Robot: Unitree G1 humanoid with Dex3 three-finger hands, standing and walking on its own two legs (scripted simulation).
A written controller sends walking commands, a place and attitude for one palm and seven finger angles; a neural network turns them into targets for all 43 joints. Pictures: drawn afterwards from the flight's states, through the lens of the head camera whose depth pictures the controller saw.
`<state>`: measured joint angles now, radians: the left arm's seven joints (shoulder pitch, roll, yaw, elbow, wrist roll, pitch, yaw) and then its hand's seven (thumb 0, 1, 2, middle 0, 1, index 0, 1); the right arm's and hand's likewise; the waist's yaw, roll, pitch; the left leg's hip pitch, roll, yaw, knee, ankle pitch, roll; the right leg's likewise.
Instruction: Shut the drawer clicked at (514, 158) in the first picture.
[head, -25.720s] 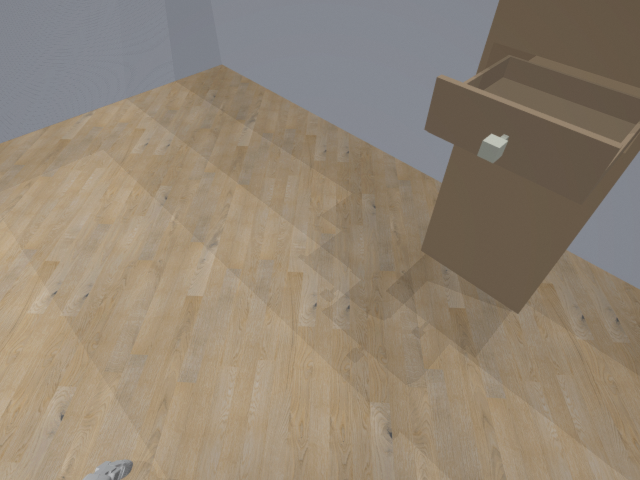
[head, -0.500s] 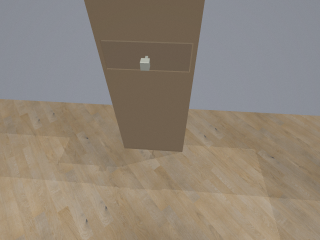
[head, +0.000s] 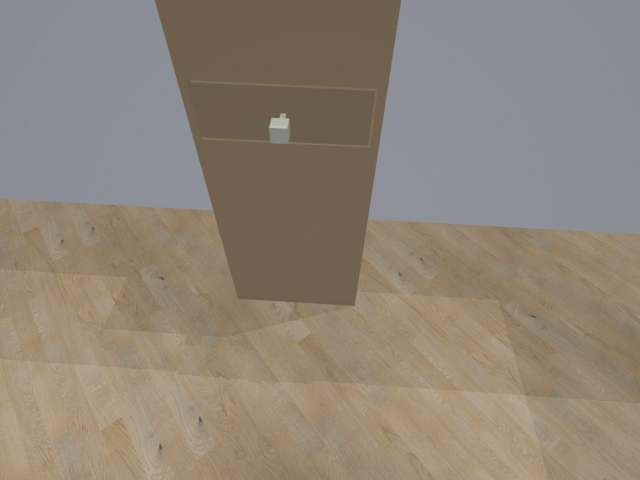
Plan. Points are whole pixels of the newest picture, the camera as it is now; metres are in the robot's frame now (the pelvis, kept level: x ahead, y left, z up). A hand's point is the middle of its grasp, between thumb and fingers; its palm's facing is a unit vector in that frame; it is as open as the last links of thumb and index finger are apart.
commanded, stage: look to check the result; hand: left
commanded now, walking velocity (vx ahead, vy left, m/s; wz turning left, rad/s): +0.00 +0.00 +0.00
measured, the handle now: (281, 125) +0.78 +0.13 +0.01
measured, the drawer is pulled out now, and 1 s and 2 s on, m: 0.00 0.00 0.00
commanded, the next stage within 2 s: stand and wait in 0.50 s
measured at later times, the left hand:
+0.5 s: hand out of the picture -0.01 +0.15 -0.17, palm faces +0.06 -0.98 -0.17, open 7.4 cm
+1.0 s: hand out of the picture +0.00 +0.14 -0.17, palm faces +0.05 -0.98 -0.18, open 7.4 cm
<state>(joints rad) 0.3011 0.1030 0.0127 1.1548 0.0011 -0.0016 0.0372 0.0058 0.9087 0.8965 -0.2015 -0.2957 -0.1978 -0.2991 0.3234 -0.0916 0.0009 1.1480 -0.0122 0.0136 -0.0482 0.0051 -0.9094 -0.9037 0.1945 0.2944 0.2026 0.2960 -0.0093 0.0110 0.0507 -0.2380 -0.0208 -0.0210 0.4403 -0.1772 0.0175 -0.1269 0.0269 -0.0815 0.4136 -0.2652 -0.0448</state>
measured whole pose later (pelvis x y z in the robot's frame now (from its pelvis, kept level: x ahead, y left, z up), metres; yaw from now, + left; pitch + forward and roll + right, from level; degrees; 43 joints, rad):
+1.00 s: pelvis +0.02 -0.01 +0.00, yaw +0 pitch -1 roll +0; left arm 0.30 0.11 0.01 1.15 0.00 -0.01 0.04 0.00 0.91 0.90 -0.20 -0.29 -0.20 -0.30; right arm 0.28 -0.12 0.00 1.15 -0.01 0.01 -0.05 0.01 -0.91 -0.90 0.19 0.29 0.20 0.30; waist 0.00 0.01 0.05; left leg -0.19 -0.01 -0.02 0.42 -0.20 0.00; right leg -0.08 0.04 -0.07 0.39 -0.28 -0.06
